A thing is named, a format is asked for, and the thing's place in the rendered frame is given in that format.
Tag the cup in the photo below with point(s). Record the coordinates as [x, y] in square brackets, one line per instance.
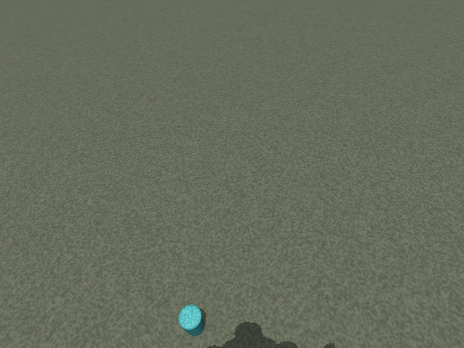
[191, 320]

